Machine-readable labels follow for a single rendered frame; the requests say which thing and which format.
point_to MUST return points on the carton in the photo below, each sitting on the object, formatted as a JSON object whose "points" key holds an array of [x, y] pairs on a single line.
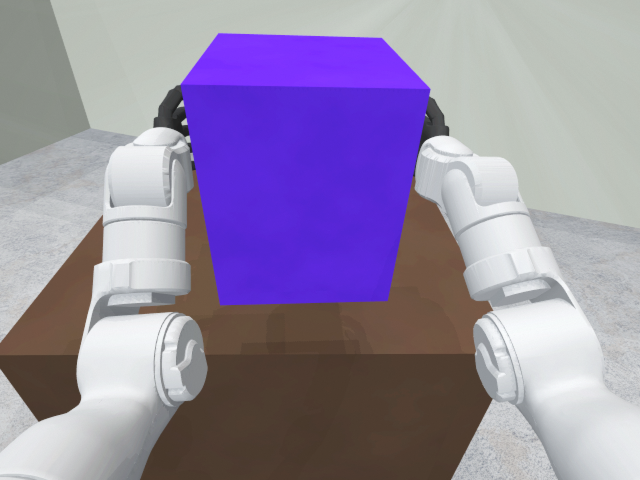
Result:
{"points": [[305, 149]]}

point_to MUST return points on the right robot forearm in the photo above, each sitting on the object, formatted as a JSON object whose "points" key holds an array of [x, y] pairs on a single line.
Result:
{"points": [[505, 261]]}

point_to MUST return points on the right robot hand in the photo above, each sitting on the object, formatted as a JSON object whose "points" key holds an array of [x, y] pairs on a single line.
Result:
{"points": [[434, 124]]}

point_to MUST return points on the left robot hand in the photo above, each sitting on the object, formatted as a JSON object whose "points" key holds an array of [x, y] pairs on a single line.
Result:
{"points": [[169, 116]]}

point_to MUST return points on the robot right upper arm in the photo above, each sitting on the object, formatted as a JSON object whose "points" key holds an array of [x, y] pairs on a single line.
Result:
{"points": [[542, 358]]}

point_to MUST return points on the pedestal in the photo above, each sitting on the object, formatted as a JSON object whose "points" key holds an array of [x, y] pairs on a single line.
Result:
{"points": [[382, 390]]}

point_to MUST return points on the left robot forearm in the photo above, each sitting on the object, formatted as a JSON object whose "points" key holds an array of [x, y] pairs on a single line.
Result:
{"points": [[144, 219]]}

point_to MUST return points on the robot left upper arm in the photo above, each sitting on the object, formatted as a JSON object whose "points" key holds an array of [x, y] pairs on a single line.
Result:
{"points": [[134, 372]]}

